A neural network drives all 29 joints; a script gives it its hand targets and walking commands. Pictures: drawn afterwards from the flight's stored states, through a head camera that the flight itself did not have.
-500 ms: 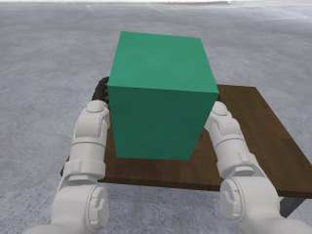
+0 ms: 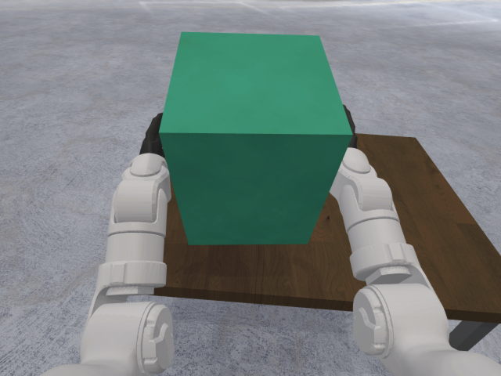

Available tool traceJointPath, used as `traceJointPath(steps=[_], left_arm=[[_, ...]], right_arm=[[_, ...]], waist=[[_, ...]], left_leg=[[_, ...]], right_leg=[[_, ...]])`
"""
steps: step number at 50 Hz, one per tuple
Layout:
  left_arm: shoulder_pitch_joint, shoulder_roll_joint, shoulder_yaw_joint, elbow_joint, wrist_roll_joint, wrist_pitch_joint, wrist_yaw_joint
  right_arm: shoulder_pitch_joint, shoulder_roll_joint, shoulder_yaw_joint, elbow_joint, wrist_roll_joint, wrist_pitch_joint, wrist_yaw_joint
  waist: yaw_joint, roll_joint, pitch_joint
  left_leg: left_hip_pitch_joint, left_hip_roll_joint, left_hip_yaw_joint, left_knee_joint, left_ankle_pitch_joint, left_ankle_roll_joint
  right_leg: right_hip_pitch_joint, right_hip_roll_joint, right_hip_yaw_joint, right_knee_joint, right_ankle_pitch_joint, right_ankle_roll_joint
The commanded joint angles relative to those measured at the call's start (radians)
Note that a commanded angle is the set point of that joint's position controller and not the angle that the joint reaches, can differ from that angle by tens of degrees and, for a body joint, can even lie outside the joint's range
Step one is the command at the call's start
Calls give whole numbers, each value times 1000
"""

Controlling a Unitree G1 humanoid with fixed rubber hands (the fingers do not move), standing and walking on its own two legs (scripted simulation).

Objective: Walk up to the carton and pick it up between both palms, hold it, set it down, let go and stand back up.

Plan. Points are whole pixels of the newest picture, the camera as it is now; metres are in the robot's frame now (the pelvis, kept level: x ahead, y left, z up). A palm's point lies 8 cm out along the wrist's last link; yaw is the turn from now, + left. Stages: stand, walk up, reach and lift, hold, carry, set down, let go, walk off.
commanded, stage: hold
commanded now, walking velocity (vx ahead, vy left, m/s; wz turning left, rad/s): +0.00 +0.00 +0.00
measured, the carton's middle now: (249, 146) +0.38 +0.02 +0.23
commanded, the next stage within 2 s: none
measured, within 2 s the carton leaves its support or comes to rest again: neither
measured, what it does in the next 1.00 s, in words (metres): stands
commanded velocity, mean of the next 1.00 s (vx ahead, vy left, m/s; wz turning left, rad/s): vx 0.00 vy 0.00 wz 0.00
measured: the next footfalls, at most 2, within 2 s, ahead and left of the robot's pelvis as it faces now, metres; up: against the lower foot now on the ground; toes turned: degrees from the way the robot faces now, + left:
none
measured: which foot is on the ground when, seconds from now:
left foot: down 0.00-1.00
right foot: down 0.00-1.00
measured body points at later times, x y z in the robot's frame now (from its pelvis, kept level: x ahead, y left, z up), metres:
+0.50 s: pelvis -0.01 +0.00 +0.00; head -0.07 +0.01 +0.44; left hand +0.36 +0.16 +0.21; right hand +0.39 -0.13 +0.21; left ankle +0.03 +0.11 -0.74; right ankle +0.03 -0.13 -0.74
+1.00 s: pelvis -0.01 +0.00 +0.00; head -0.07 +0.01 +0.45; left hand +0.37 +0.16 +0.20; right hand +0.39 -0.13 +0.21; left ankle +0.03 +0.11 -0.74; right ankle +0.03 -0.13 -0.74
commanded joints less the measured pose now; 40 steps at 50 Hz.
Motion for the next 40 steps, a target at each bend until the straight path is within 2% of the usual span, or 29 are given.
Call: traceJointPath(steps=[1, 3, 4, 5, 7, 8, 10, 11, 14, 17, 18, 19, 20, 23, 25, 27, 29, 30, 32, 33, 34, 35, 36, 39, 40], left_arm=[[-773, -530, -450, -229, -103, -40, -217], [-829, -537, -456, -244, -112, -46, -218], [-822, -548, -460, -213, -119, -43, -215], [-817, -547, -453, -211, -124, -46, -214], [-864, -546, -454, -240, -135, -64, -204], [-872, -544, -461, -248, -129, -65, -199], [-873, -540, -464, -227, -145, -71, -196], [-884, -556, -473, -226, -143, -74, -192], [-878, -543, -446, -160, -124, -75, -196], [-871, -529, -404, -131, -99, -76, -201], [-894, -527, -411, -142, -100, -80, -203], [-850, -519, -396, -116, -82, -73, -209], [-868, -521, -406, -139, -100, -82, -210], [-849, -537, -437, -155, -117, -82, -207], [-827, -537, -432, -138, -111, -77, -209], [-851, -538, -439, -166, -109, -78, -204], [-813, -529, -438, -180, -117, -75, -206], [-832, -545, -461, -190, -131, -76, -206], [-826, -547, -476, -229, -147, -83, -199], [-789, -546, -481, -221, -141, -75, -200], [-772, -539, -468, -209, -125, -68, -201], [-791, -542, -489, -249, -142, -68, -202], [-770, -548, -476, -251, -135, -64, -201], [-809, -550, -502, -283, -148, -64, -194], [-796, -540, -489, -275, -144, -62, -196]], right_arm=[[-616, 520, 357, -165, 102, 31, 91], [-642, 524, 339, -130, 98, 31, 104], [-664, 528, 327, -138, 95, 26, 108], [-691, 538, 333, -167, 95, 21, 109], [-703, 563, 341, -173, 99, 13, 113], [-692, 562, 339, -145, 97, 15, 119], [-700, 567, 329, -157, 80, 14, 120], [-708, 566, 326, -146, 78, 9, 124], [-723, 568, 290, -105, 41, 1, 134], [-720, 575, 283, -65, 33, -2, 143], [-701, 572, 270, -47, 20, -2, 143], [-699, 559, 273, -41, 25, -6, 140], [-715, 576, 291, -76, 29, -12, 140], [-722, 569, 306, -121, 49, -21, 132], [-735, 569, 317, -152, 59, -24, 124], [-736, 569, 315, -145, 56, -22, 120], [-718, 576, 331, -162, 71, -21, 117], [-753, 584, 337, -192, 71, -27, 114], [-718, 577, 358, -217, 86, -24, 104], [-707, 567, 367, -227, 95, -17, 98], [-699, 570, 377, -221, 100, -12, 93], [-695, 577, 395, -255, 111, -11, 90], [-693, 574, 397, -260, 122, -7, 87], [-683, 570, 394, -258, 126, 2, 84], [-648, 574, 389, -230, 126, 13, 82]], waist=[[-190, 53, -291], [-188, 76, -273], [-192, 71, -277], [-180, 42, -289], [-177, 47, -343], [-177, 70, -334], [-185, 48, -338], [-183, 70, -346], [-179, 44, -298], [-165, 29, -260], [-175, 40, -251], [-171, 35, -246], [-167, 12, -281], [-176, 35, -313], [-168, 13, -315], [-173, 40, -331], [-162, 26, -333], [-165, 27, -365], [-169, 32, -400], [-181, 34, -403], [-168, 23, -375], [-176, 19, -405], [-168, 22, -403], [-183, 61, -409], [-185, 50, -384]], left_leg=[[88, -43, -11, -118, 194, -78], [53, -34, -13, -138, 144, -83], [56, -28, -15, -142, 123, -79], [56, -31, -18, -143, 147, -70], [65, -34, -18, -135, 153, -69], [60, -34, -16, -135, 153, -75], [55, -37, -14, -142, 115, -67], [56, -31, -19, -145, 112, -74], [-10, -32, -10, -184, -22, -47], [-24, -32, -7, -193, -40, -33], [-28, -28, -9, -199, -52, -40], [-26, -28, -2, -204, -50, -36], [-8, -33, 0, -190, -26, -32], [20, -33, -6, -170, 34, -49], [34, -46, -1, -153, 70, -39], [44, -41, -5, -156, 70, -45], [69, -46, 0, -141, 118, -43], [73, -45, -3, -135, 128, -44], [99, -45, -14, -115, 205, -51], [121, -47, -11, -104, 226, -58], [106, -52, -9, -104, 223, -55], [128, -50, -15, -95, 254, -57], [125, -53, -14, -94, 280, -56], [138, -54, -16, -87, 271, -69], [128, -55, -18, -88, 257, -65]], right_leg=[[221, 58, -33, -87, 163, 11], [209, 57, -35, -82, 120, 5], [194, 53, -34, -85, 110, 3], [199, 59, -43, -85, 122, 7], [205, 60, -45, -74, 132, 12], [201, 58, -43, -75, 123, 10], [195, 54, -40, -80, 108, 8], [187, 55, -40, -79, 94, 5], [183, 48, -46, -87, 37, 7], [184, 47, -46, -87, 20, 8], [191, 44, -49, -80, 18, 9], [202, 45, -50, -85, 20, 10], [204, 44, -49, -84, 37, 12], [206, 48, -48, -80, 78, 11], [201, 44, -45, -90, 98, 18], [203, 49, -50, -87, 88, 14], [198, 49, -51, -88, 121, 18], [203, 49, -49, -84, 132, 19], [225, 53, -41, -73, 197, 21], [222, 56, -44, -75, 223, 20], [239, 58, -42, -76, 221, 23], [235, 58, -44, -70, 251, 27], [252, 60, -41, -68, 265, 27], [229, 61, -39, -69, 245, 23], [225, 56, -32, -73, 244, 24]])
